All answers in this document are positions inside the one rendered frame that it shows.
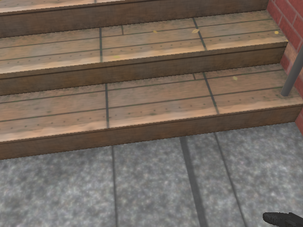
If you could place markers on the robot right hand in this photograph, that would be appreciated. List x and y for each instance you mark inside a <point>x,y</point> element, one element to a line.
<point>283,219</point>

